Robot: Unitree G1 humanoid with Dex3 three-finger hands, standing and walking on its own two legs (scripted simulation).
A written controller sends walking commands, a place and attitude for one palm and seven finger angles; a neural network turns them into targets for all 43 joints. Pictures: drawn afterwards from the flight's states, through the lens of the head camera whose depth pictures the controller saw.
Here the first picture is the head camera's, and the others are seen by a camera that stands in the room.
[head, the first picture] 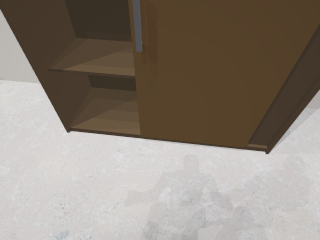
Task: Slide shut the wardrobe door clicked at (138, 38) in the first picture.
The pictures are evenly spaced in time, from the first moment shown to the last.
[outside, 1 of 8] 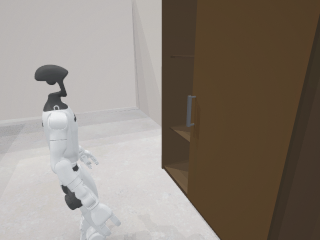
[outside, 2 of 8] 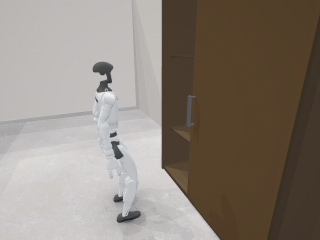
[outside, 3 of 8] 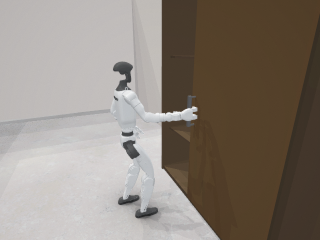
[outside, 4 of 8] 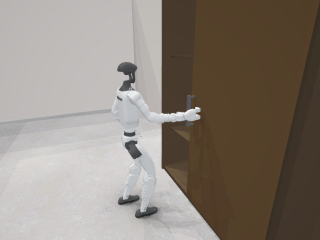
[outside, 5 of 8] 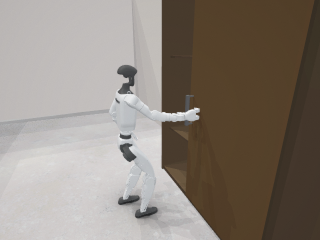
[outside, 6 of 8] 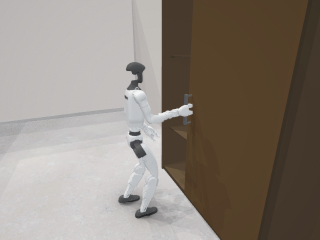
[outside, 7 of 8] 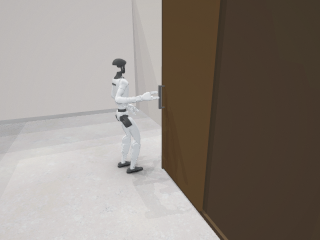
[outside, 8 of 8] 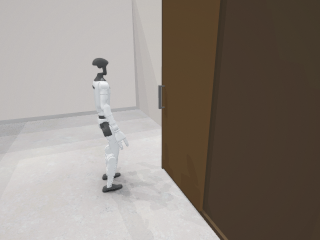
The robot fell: no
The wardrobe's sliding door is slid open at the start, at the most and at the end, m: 0.59 0.62 0.01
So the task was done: yes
